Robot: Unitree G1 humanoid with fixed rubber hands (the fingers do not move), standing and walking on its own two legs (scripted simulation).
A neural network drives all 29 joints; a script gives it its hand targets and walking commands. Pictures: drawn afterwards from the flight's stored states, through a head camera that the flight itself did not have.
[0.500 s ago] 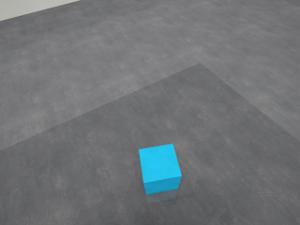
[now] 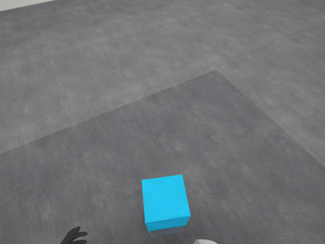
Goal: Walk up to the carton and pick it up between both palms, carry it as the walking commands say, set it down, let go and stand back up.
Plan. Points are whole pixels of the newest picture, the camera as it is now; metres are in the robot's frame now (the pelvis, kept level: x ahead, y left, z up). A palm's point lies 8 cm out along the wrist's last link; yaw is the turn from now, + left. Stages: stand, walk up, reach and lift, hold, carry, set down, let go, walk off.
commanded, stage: walk up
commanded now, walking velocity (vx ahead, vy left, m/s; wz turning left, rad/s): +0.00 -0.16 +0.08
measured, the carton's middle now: (164, 203) +0.37 +0.00 -0.63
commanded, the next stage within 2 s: none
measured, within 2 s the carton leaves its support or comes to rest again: neither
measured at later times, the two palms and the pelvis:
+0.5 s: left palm out of the picture +0.07 +0.24 -0.10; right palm out of the picture +0.09 -0.28 -0.11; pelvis -0.01 -0.02 +0.01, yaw +1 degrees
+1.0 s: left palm out of the picture +0.05 +0.25 -0.10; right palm out of the picture +0.05 -0.27 -0.11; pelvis -0.04 -0.01 +0.01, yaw +3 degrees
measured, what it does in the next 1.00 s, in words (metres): steps on the spot: right foot, then left foot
